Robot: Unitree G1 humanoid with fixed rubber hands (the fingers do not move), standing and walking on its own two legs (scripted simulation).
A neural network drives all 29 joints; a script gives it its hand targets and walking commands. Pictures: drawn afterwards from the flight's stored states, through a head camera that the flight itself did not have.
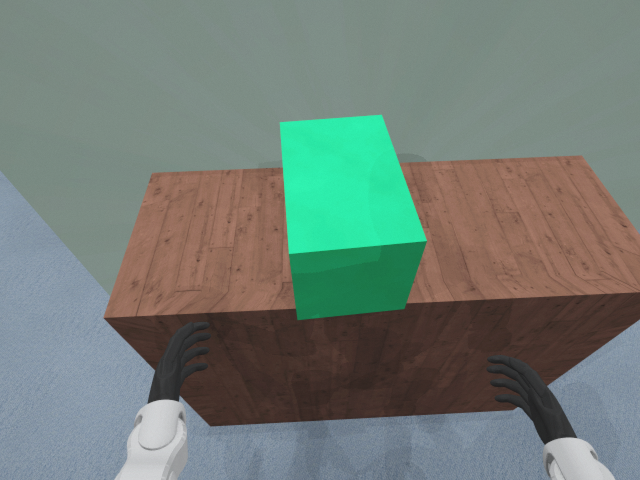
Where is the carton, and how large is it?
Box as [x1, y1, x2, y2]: [280, 115, 426, 319]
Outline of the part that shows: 381,115 280,122 288,247 297,319 404,308 426,240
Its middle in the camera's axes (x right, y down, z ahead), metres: +0.03 -0.04 +0.61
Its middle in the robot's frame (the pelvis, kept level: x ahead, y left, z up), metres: +0.48 +0.02 +0.02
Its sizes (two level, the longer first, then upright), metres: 0.266 0.168 0.173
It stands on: a pedestal, 0.71 m high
